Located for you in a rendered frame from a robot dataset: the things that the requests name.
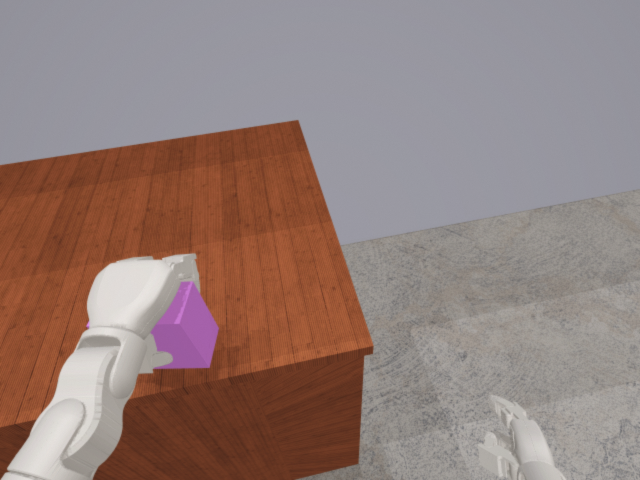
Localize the left robot hand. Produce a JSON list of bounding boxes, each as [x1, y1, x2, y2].
[[87, 253, 200, 374]]

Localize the robot left forearm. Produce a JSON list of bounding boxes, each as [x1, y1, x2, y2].
[[1, 326, 147, 480]]

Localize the sponge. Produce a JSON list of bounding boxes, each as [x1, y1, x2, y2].
[[86, 281, 219, 369]]

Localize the right robot hand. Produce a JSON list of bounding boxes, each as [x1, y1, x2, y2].
[[478, 395, 555, 480]]

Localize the table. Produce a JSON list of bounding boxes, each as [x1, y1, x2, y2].
[[0, 120, 374, 480]]

